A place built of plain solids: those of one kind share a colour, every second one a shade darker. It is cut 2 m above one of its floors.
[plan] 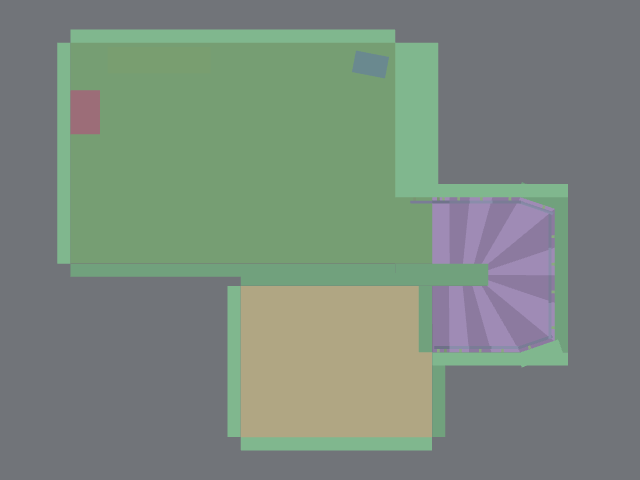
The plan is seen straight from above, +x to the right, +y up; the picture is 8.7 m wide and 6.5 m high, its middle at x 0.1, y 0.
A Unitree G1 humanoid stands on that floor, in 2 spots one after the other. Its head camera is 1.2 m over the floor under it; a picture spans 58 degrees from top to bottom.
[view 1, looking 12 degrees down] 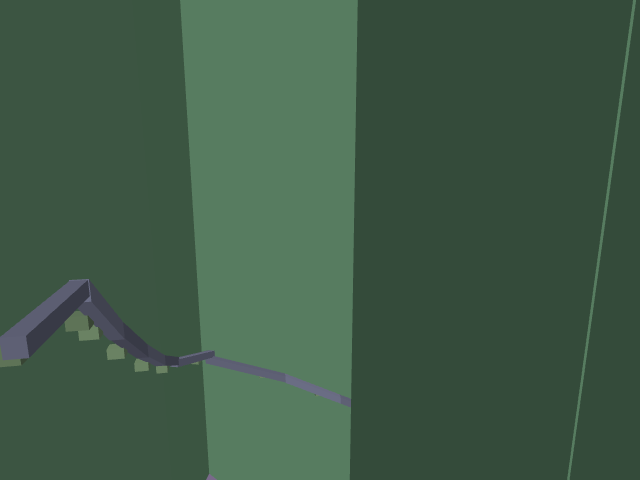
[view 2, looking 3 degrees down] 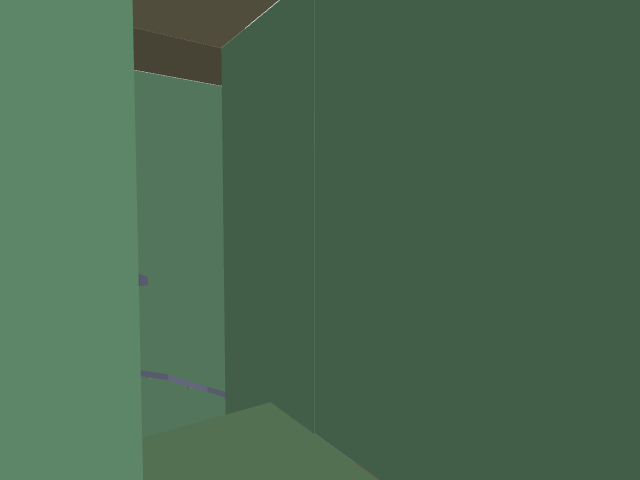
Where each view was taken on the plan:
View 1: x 0.62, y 0.17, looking -11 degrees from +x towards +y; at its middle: wall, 2.77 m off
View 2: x -0.82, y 1.00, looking -35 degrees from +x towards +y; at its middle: wall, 2.31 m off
